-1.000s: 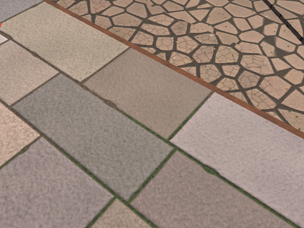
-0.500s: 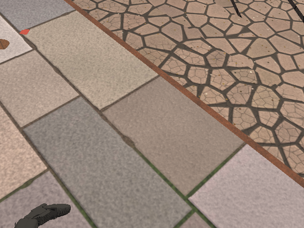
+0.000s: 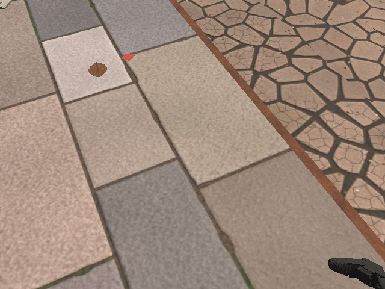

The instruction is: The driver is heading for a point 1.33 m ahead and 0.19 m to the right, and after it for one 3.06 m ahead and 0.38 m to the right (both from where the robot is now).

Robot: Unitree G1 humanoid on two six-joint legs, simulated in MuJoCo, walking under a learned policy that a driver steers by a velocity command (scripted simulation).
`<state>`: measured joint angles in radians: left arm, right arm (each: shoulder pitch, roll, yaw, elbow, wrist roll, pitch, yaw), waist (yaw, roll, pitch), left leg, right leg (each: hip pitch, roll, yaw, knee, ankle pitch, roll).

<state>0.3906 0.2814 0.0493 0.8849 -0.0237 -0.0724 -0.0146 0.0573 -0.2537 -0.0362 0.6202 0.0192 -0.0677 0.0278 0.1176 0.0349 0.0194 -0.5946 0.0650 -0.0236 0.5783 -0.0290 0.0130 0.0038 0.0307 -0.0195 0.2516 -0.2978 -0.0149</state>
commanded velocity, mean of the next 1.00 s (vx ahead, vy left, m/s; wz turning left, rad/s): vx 0.22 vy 0.00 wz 0.02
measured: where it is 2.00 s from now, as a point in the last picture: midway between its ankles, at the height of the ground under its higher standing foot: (211, 260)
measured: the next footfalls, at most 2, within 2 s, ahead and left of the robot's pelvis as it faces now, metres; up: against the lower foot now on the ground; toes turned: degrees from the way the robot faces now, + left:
left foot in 0.08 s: +0.21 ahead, +0.13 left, +0.00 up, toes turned +1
right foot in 0.52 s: +0.43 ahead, -0.09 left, +0.00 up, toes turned +0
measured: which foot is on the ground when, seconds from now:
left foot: up 0.00-0.06, down 0.08-0.56, up 0.58-0.78, down 0.80-1.00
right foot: down 0.00-0.10, up 0.12-0.50, down 0.52-1.00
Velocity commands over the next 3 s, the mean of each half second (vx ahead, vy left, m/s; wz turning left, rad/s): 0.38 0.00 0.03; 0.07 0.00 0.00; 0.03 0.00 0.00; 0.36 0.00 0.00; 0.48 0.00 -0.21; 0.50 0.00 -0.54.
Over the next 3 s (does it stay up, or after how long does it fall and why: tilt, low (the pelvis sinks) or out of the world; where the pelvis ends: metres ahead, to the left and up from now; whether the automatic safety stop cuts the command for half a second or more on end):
stays up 1.10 -0.05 0.01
